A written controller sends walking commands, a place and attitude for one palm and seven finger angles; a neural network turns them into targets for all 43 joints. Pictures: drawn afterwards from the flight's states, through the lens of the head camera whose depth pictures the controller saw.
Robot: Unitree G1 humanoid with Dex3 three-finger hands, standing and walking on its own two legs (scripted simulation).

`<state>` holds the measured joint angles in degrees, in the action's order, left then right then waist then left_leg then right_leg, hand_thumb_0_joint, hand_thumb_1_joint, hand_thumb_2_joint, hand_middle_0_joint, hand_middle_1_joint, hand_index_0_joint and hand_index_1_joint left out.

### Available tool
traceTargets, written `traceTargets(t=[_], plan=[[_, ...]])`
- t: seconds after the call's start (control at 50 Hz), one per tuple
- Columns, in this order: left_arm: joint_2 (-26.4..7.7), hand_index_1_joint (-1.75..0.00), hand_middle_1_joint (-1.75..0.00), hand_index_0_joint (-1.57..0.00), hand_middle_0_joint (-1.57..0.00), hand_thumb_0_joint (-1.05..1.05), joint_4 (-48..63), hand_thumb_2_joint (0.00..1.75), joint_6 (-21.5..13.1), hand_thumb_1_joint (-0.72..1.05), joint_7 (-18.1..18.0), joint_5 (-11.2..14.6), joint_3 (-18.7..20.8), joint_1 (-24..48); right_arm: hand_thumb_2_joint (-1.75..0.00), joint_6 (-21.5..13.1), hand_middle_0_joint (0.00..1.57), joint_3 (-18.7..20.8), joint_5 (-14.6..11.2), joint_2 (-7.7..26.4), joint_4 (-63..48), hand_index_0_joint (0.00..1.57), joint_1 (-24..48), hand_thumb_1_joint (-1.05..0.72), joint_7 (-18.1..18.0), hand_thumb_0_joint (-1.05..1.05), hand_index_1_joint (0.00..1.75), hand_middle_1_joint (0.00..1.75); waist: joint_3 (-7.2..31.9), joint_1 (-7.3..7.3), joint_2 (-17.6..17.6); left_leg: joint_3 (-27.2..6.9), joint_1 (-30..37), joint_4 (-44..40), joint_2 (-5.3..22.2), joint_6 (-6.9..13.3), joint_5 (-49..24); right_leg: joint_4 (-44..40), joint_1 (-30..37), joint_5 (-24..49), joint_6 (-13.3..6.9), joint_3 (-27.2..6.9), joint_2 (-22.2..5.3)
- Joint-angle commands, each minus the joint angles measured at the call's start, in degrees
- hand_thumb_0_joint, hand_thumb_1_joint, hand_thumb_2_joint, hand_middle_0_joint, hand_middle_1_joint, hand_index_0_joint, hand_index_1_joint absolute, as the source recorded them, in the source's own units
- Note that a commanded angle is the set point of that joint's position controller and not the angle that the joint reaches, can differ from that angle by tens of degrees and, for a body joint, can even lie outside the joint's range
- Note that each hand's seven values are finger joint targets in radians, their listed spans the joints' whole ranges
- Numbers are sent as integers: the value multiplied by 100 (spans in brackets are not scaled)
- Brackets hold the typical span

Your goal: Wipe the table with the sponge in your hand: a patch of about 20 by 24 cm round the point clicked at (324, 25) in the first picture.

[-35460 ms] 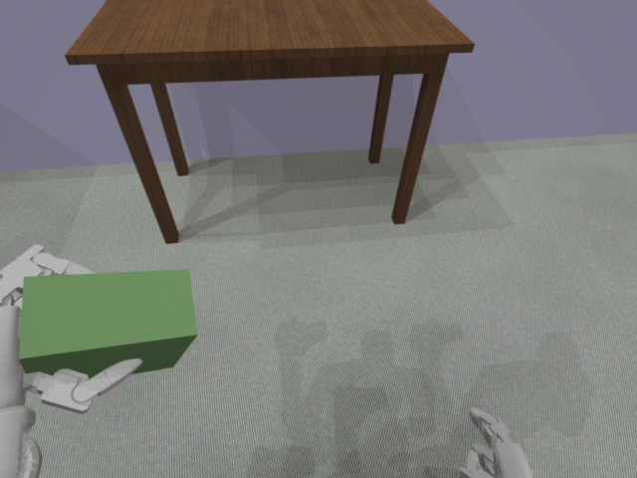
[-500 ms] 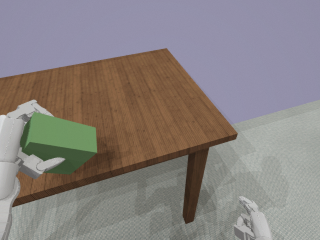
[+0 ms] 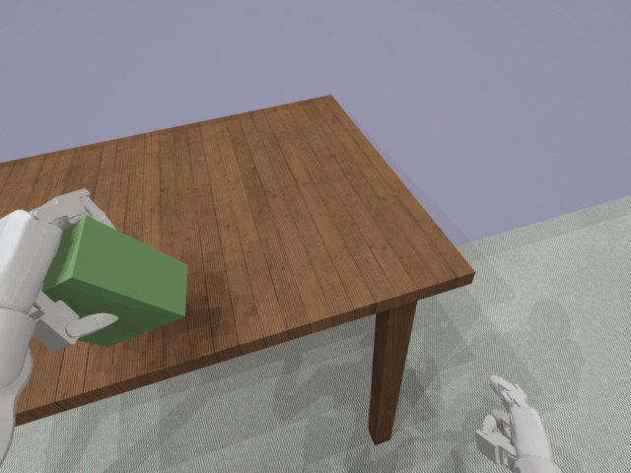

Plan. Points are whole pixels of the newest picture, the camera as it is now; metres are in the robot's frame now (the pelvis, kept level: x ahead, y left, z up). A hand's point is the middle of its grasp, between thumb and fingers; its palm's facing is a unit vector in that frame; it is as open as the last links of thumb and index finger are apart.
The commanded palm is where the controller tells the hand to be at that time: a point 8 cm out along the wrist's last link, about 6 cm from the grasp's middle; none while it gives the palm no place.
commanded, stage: turn the palm down, sponge in hand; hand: left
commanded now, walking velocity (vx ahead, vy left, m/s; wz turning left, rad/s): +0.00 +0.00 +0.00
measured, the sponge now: (116, 295) +0.24 +0.26 +0.16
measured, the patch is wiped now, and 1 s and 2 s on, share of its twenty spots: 0.00 0.00 0.00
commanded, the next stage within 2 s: move the sponge above the wiping area in 1.14 s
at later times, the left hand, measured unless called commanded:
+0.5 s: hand (37, 252) +0.22 +0.30 +0.23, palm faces +0.30 -0.15 -0.94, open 10.1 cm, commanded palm +0.17 +0.30 +0.30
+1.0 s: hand (45, 252) +0.22 +0.29 +0.23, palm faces +0.30 -0.07 -0.95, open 10.1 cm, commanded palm +0.17 +0.29 +0.30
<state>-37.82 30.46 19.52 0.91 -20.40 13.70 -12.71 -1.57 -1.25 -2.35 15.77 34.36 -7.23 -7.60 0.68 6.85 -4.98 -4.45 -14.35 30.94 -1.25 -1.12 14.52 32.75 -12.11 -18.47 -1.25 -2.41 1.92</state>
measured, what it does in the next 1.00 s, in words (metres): stands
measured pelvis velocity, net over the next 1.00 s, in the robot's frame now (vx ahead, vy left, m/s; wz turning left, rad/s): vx -0.02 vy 0.01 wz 0.00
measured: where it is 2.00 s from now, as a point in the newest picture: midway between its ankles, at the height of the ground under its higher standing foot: outside the picture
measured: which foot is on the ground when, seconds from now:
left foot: down 0.00-1.00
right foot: down 0.00-1.00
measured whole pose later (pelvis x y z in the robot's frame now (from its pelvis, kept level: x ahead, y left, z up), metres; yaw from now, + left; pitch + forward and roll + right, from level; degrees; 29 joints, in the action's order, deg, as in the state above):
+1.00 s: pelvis -0.02 +0.01 +0.01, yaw +0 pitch -4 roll +1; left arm -39.0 24.5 27.2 7.0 -40.6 4.0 1.2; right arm 2.2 -4.2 -2.9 15.0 36.0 0.1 -5.2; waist -0.1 9.0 -6.9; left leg -4.1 -11.4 24.8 -1.6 -0.7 9.7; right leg 27.9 -9.8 -14.3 -0.8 -2.7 1.2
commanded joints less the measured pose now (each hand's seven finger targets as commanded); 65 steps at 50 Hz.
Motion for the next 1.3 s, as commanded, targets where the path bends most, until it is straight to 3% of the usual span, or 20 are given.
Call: traceTargets(t=[0.0,0.02,0.04,0.12,0.14,0.22,0.28,0.32,0.38,0.42,0.44,0.52,0.6,0.82,0.84,0.92,0.94,1.16,1.22,1.28], plan=[[-1583,-160,-160,-120,-120,0,847,130,184,10,-202,-439,1007,1280,-90,-210,20,146,21,518,-1055,20,1160,-90,36,0,30,30,981,46,13,474,402,-367,-22,257,-1429,-597,299,1582,85,233,-207],[-1674,-160,-160,-120,-120,0,698,130,352,10,-168,-512,1098,1267,-90,-216,20,93,-37,499,-1038,20,1449,-90,71,0,30,30,882,136,-59,459,381,-385,-53,233,-1379,-629,261,1489,32,143,-133],[-1396,-160,-160,-120,-120,0,854,130,406,10,-109,-556,769,1443,-90,-197,20,66,-20,461,-1080,20,1376,-90,82,0,30,30,948,37,63,473,385,-404,-6,250,-1461,-618,302,1603,70,248,-191],[-1662,-160,-160,-120,-120,0,511,130,779,10,167,-823,727,1647,-90,-133,20,-7,-88,502,-1038,20,1713,-90,80,0,30,30,731,121,186,379,295,-581,-40,235,-1098,-743,170,1162,46,174,-105],[-1372,-160,-160,-120,-120,0,676,130,776,10,237,-891,372,1850,-90,-120,20,-32,-79,469,-1089,20,1639,-90,67,0,30,30,828,-8,219,394,352,-603,3,255,-1152,-740,228,1224,69,256,-151],[-1779,-160,-160,-120,-120,0,749,130,840,10,374,-1271,531,2176,-90,-110,20,-76,-85,444,-1072,20,1964,-90,48,0,30,30,984,122,56,323,510,-706,-43,258,-987,-838,232,940,1,144,-63],[-1718,-160,-160,-120,-120,0,634,130,799,10,396,-1477,354,2335,-90,-60,20,-52,-16,467,-1013,20,1784,-90,37,0,30,30,1084,90,56,280,543,-791,-32,261,-1034,-843,334,981,0,238,-127],[-1875,-160,-160,-120,-120,0,703,130,886,10,396,-1596,509,2449,-90,-67,20,-115,-69,407,-1022,20,2142,-90,87,0,30,30,1130,200,-150,244,571,-813,-49,240,-1041,-863,373,947,-76,125,-36],[-1692,-160,-160,-120,-120,0,532,130,939,10,413,-1736,185,2625,-90,7,20,-72,-33,432,-973,20,1960,-90,91,0,30,30,1103,126,-165,216,542,-917,-16,232,-964,-867,427,888,-57,229,-123],[-1800,-160,-160,-120,-120,0,522,130,1011,10,447,-1821,341,2722,-90,-24,20,-148,-82,380,-977,20,2281,-90,130,0,30,30,1105,221,-47,183,555,-927,-45,230,-981,-911,416,867,-118,114,-21],[-1566,-160,-160,-120,-120,0,537,130,991,10,465,-1812,66,2808,-90,-2,20,-137,-65,374,-986,20,2130,-90,121,0,30,30,1094,118,55,248,542,-903,-24,246,-999,-908,418,901,-64,217,-112],[-1712,-160,-160,-120,-120,0,529,130,1010,10,520,-1996,175,2924,-90,1,20,-175,-87,329,-980,20,2400,-90,155,0,30,30,1070,226,-88,159,599,-1000,-40,244,-913,-953,392,821,-139,114,-10],[-1610,-160,-160,-120,-120,0,331,130,903,10,539,-2136,10,2846,-90,90,20,-114,-36,401,-945,20,2120,-90,153,0,30,30,1025,168,41,195,572,-1048,-21,244,-789,-977,367,744,-93,208,-118],[-1749,-160,-160,-120,-120,0,330,130,770,10,389,-2297,196,3002,-90,19,20,-151,-49,336,-991,20,2372,-90,213,0,30,30,1014,275,-32,193,621,-981,-105,259,-786,-1062,402,642,-191,-86,-29],[-1528,-160,-160,-120,-120,0,337,130,718,10,376,-2267,-3,2968,-90,22,20,-118,-42,338,-979,20,2196,-90,216,0,30,30,1100,166,131,267,622,-921,-67,260,-880,-1014,464,747,-132,65,-110],[-1634,-160,-160,-120,-120,0,258,130,723,10,385,-2256,132,2927,-90,4,20,-130,-67,320,-987,20,2358,-90,223,0,30,30,984,250,26,214,635,-943,-108,259,-807,-1091,394,654,-178,-114,-42],[-1487,-160,-160,-120,-120,0,278,130,680,10,377,-2249,-28,2928,-90,8,20,-98,-43,357,-970,20,2165,-90,219,0,30,30,1083,165,162,286,641,-892,-79,267,-914,-1037,455,793,-127,29,-125],[-1631,-160,-160,-120,-120,0,166,130,623,10,377,-2233,116,2789,-90,-8,20,-49,-38,389,-945,20,2045,-90,245,0,30,30,1048,193,220,302,602,-861,-86,274,-1013,-1005,499,979,-114,-15,-158],[-1697,-160,-160,-120,-120,0,342,130,654,10,380,-2266,187,2921,-90,-30,20,-86,-75,347,-1021,20,2305,-90,268,0,30,30,1048,258,-26,261,647,-842,-130,269,-1074,-1017,454,996,-188,-170,-75],[-1634,-160,-160,-120,-120,0,-133,130,634,10,383,-2273,92,2786,-90,29,20,-9,-41,432,-914,20,1972,-90,238,0,30,30,921,163,193,338,563,-842,-88,269,-976,-1024,413,977,-109,-20,-154]])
